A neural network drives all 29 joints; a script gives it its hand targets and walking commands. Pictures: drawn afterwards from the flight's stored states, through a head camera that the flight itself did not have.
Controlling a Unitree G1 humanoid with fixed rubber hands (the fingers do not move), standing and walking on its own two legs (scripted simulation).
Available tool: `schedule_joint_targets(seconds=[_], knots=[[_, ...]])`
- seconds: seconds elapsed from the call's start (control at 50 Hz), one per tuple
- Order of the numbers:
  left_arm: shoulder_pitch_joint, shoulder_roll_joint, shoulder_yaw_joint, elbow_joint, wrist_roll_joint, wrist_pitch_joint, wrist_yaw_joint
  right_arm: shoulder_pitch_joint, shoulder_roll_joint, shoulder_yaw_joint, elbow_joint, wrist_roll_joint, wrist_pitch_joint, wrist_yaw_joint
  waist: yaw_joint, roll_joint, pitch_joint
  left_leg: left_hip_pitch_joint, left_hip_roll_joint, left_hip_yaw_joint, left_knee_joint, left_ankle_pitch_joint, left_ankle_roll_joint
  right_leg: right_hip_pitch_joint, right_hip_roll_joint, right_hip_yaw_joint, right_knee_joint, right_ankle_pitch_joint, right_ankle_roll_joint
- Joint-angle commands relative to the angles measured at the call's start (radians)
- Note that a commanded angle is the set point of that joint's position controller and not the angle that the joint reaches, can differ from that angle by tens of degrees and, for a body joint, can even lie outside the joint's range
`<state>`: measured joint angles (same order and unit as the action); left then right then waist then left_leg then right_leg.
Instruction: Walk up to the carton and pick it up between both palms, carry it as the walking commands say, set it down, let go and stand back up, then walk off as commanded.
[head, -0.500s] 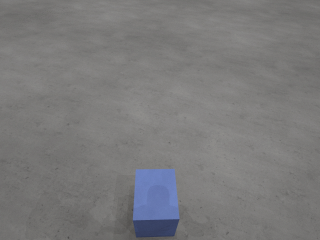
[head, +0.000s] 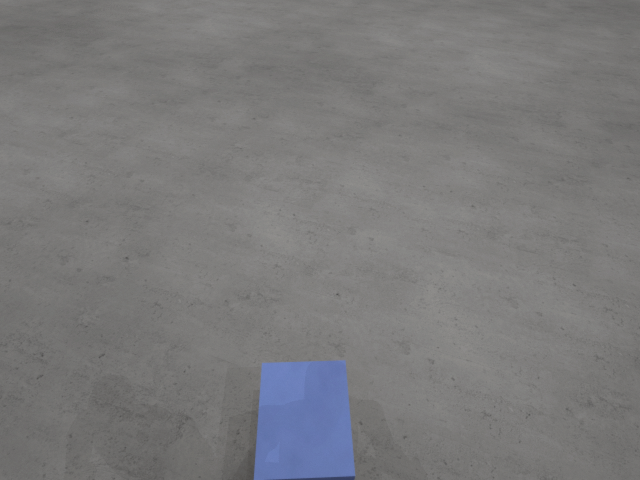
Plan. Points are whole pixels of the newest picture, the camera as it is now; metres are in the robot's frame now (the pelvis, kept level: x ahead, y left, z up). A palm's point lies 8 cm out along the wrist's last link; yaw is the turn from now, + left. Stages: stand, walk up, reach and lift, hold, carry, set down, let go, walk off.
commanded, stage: walk off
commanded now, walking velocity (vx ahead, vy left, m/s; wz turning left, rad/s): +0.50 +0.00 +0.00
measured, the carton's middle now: (305, 433) +0.38 +0.06 -0.62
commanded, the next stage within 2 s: none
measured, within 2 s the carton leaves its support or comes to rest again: neither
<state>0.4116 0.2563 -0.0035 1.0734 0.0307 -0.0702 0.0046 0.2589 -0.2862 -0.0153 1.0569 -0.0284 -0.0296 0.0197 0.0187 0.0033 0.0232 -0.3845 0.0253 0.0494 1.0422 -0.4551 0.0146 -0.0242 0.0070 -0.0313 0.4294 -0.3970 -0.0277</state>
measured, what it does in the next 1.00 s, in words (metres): walks ahead: left foot, then right foot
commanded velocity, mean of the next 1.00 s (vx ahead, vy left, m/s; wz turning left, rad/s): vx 0.50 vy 0.00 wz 0.00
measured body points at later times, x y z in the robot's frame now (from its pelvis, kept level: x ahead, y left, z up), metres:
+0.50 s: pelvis +0.22 +0.04 +0.01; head +0.23 +0.04 +0.46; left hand +0.31 +0.29 -0.13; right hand +0.18 -0.21 -0.14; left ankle +0.19 +0.13 -0.73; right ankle +0.29 -0.12 -0.68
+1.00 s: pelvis +0.42 -0.01 +0.02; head +0.44 -0.03 +0.47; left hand +0.30 +0.21 -0.11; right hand +0.57 -0.24 -0.12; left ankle +0.42 +0.17 -0.66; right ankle +0.40 -0.11 -0.73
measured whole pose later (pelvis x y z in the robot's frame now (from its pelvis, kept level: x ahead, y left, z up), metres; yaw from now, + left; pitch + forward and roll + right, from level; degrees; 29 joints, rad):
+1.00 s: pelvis +0.42 -0.01 +0.02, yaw +2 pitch +1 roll +2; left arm 0.51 0.16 0.02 1.12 0.03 -0.11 0.01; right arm 0.09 -0.23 -0.06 0.95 -0.03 -0.01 0.03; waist 0.08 0.01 0.02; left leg -0.49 0.12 0.06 0.93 -0.22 -0.03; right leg -0.13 -0.09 -0.18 0.29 -0.18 -0.01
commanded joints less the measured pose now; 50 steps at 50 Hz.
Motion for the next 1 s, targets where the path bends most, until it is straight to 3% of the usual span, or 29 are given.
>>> schedule_joint_targets(seconds=[0.0,0.08,0.1,0.12,0.16,0.2,0.22,0.24,0.26,0.28,0.32,0.36,0.4,0.46,0.52,0.58,0.62,0.64,0.66,0.68,0.7,0.72,0.76,0.82,0.88,0.9,0.92,0.94,0.98], knots=[[0.111,0.122,0.019,0.005,-0.001,-0.008,0.009,-0.198,-0.053,-0.012,-0.141,-0.003,-0.017,0.019,0.037,-0.097,0.119,-0.404,0.081,-0.017,0.058,0.069,-0.028,0.173,-0.291,0.255,-0.206,0.488,-0.126],[0.065,0.12,0.015,-0.003,-0.001,-0.013,0.012,-0.273,0.005,0.016,-0.203,0.005,-0.003,0.033,0.003,-0.113,0.157,-0.165,0.037,0.067,-0.27,0.207,-0.04,-0.061,-0.202,0.088,-0.248,0.611,-0.082],[0.269,0.037,-0.005,0.048,-0.023,-0.013,0.011,-0.372,-0.019,0.016,-0.21,-0.013,0.0,0.024,0.122,-0.028,0.151,-0.075,-0.013,0.127,-0.249,0.189,-0.02,-0.076,-0.203,0.145,-0.196,0.972,-0.043],[0.193,0.108,-0.004,0.051,-0.006,-0.013,0.016,-0.312,0.028,0.017,-0.217,0.01,0.001,0.024,0.03,-0.121,0.077,-0.07,-0.062,0.138,-0.348,0.187,-0.009,0.012,-0.182,0.068,-0.137,1.112,-0.048],[0.137,0.174,0.022,0.029,-0.013,-0.017,0.02,-0.17,-0.01,0.003,-0.166,0.023,-0.005,0.006,-0.023,-0.179,-0.034,0.127,-0.097,0.138,-0.438,0.273,0.022,0.047,-0.182,0.062,0.0,1.224,-0.034],[0.07,0.155,0.027,-0.002,-0.032,-0.018,0.016,0.052,-0.078,-0.031,-0.088,0.006,-0.014,-0.019,-0.128,-0.166,-0.123,0.506,-0.032,0.1,-0.592,0.415,0.052,-0.135,-0.174,0.045,0.274,0.973,-0.02],[0.032,0.087,0.009,-0.041,-0.032,-0.023,0.013,0.2,-0.159,-0.055,-0.054,-0.023,-0.023,-0.027,-0.195,-0.046,-0.199,0.755,0.205,-0.136,-0.592,0.423,0.102,-0.383,-0.116,0.041,0.56,0.366,-0.008],[0.128,-0.022,-0.008,-0.061,-0.04,-0.02,0.021,0.266,-0.26,-0.073,-0.042,-0.03,-0.021,-0.023,-0.146,0.155,-0.33,0.847,0.501,-0.503,-0.592,0.593,0.197,-0.556,-0.041,0.044,0.877,-0.224,0.003],[0.074,0.05,0.018,-0.06,-0.023,-0.011,0.025,0.26,-0.237,-0.079,-0.023,0.014,-0.016,-0.017,-0.167,0.064,-0.285,0.683,0.465,-0.504,-0.685,0.466,0.234,-0.536,-0.076,0.135,0.907,-0.123,-0.001],[0.007,0.045,0.021,-0.082,-0.021,-0.008,0.018,0.131,-0.168,-0.059,-0.045,0.014,-0.022,-0.014,-0.107,0.074,-0.092,0.51,0.413,-0.405,-0.751,0.294,0.224,-0.594,-0.117,0.094,0.899,-0.041,0.005],[-0.034,0.04,0.039,-0.096,-0.003,0.0,-0.001,-0.005,-0.064,-0.033,-0.072,0.006,-0.04,-0.013,-0.039,0.056,0.046,0.268,0.309,-0.275,-0.843,0.234,0.173,-0.544,-0.162,0.074,0.82,0.044,0.021],[0.014,-0.001,0.04,-0.088,0.004,0.024,-0.019,-0.016,-0.029,-0.025,-0.062,0.008,-0.05,-0.018,0.014,0.068,0.067,0.129,0.259,-0.162,-0.885,0.245,0.146,-0.452,-0.173,0.048,0.734,0.073,0.035],[-0.026,-0.015,0.04,-0.106,0.003,0.036,-0.028,0.022,-0.032,-0.028,-0.037,0.004,-0.061,-0.018,0.023,0.092,0.088,0.087,0.231,-0.099,-0.911,0.255,0.145,-0.446,-0.179,0.013,0.617,0.127,0.051],[-0.181,-0.011,0.038,-0.163,0.0,0.036,-0.036,0.069,-0.032,-0.03,-0.017,0.001,-0.062,-0.018,-0.006,0.105,0.124,0.08,0.2,-0.049,-0.933,0.223,0.135,-0.444,-0.174,-0.034,0.376,0.2,0.069],[-0.273,-0.005,0.038,-0.193,-0.006,0.034,-0.037,0.141,-0.053,-0.039,0.003,0.004,-0.06,-0.015,-0.039,0.097,0.111,0.136,0.215,-0.05,-0.909,0.241,0.13,-0.408,-0.145,-0.068,0.245,0.239,0.072],[-0.31,0.012,0.043,-0.216,-0.005,0.027,-0.032,0.168,-0.063,-0.047,0.01,0.001,-0.054,-0.018,-0.041,0.093,0.1,0.196,0.244,-0.07,-0.859,0.282,0.123,-0.371,-0.124,-0.085,0.192,0.194,0.054],[-0.218,0.022,0.05,-0.19,0.001,0.015,-0.026,0.166,-0.068,-0.052,0.017,0.0,-0.046,-0.022,0.013,0.06,0.071,0.185,0.226,-0.038,-0.715,0.351,0.105,-0.22,-0.088,-0.119,0.098,0.179,0.035],[-0.09,0.06,0.067,-0.145,0.009,0.002,-0.016,0.183,-0.046,-0.044,0.019,0.004,-0.045,-0.022,0.062,-0.012,0.002,0.138,0.17,0.011,-0.518,0.452,0.083,-0.024,-0.072,-0.115,0.051,0.158,0.012],[0.091,0.155,0.098,-0.106,0.023,-0.008,-0.003,0.174,0.011,-0.024,-0.017,0.019,-0.049,-0.02,0.138,-0.184,-0.125,-0.055,0.084,0.103,-0.199,0.336,0.022,0.213,-0.3,0.166,-0.028,-0.026,-0.066],[0.208,0.262,0.12,-0.072,0.007,-0.001,-0.002,0.183,0.025,-0.028,-0.049,0.017,-0.049,-0.019,0.15,-0.338,-0.174,-0.244,-0.023,0.078,0.057,-0.099,0.013,0.272,-0.489,0.539,-0.217,-0.165,-0.145],[0.195,0.172,0.089,-0.056,-0.009,-0.008,-0.006,0.081,-0.024,-0.05,-0.049,-0.014,-0.048,-0.015,0.13,-0.133,-0.065,-0.239,0.007,-0.024,0.158,-0.047,0.009,0.183,-0.428,0.535,-0.201,0.169,-0.075],[0.107,0.155,0.08,-0.062,0.006,-0.016,-0.006,0.091,-0.002,-0.054,-0.056,0.012,-0.052,-0.01,0.073,-0.103,-0.089,-0.258,0.037,-0.069,0.165,0.036,0.022,0.198,-0.392,0.356,-0.123,0.393,-0.071],[0.002,0.102,0.064,-0.069,0.006,-0.032,-0.005,0.087,0.026,-0.05,-0.06,0.008,-0.044,-0.009,0.023,-0.107,-0.085,-0.256,0.064,-0.053,0.126,0.124,0.019,0.15,-0.318,0.176,-0.103,0.575,-0.037],[0.038,0.026,0.04,-0.032,-0.003,-0.043,-0.001,0.086,0.065,-0.047,-0.068,0.002,-0.012,0.003,-0.016,-0.148,-0.091,-0.171,0.067,-0.028,0.084,0.169,-0.01,0.065,-0.28,0.105,-0.141,0.595,-0.027],[0.055,0.03,0.039,-0.015,-0.006,-0.056,0.005,0.004,0.087,-0.037,-0.096,-0.004,0.014,0.014,-0.025,-0.148,-0.026,-0.163,0.098,-0.009,0.024,0.207,-0.036,-0.057,-0.297,0.093,-0.232,0.413,-0.063],[0.062,0.026,0.04,-0.013,-0.005,-0.057,0.006,-0.041,0.081,-0.035,-0.111,-0.005,0.02,0.015,-0.018,-0.146,0.007,-0.169,0.107,-0.003,-0.023,0.222,-0.044,-0.09,-0.301,0.096,-0.27,0.323,-0.073],[0.152,-0.036,0.025,0.015,-0.006,-0.056,0.003,-0.151,0.062,-0.039,-0.127,-0.014,0.02,0.014,0.045,-0.066,0.032,-0.164,0.083,0.018,-0.036,0.219,-0.048,-0.094,-0.265,0.116,-0.264,0.416,-0.051],[0.143,0.003,0.028,0.021,0.0,-0.056,0.006,-0.121,0.084,-0.035,-0.129,-0.003,0.024,0.019,0.007,-0.105,0.001,-0.178,0.086,0.02,-0.094,0.235,-0.051,-0.051,-0.275,0.075,-0.262,0.355,-0.058],[0.11,0.041,0.042,0.012,-0.002,-0.053,0.007,-0.16,0.081,-0.026,-0.137,0.003,0.023,0.021,0.012,-0.162,0.019,-0.145,0.092,0.036,-0.21,0.259,-0.057,-0.069,-0.271,0.052,-0.301,0.205,-0.065]])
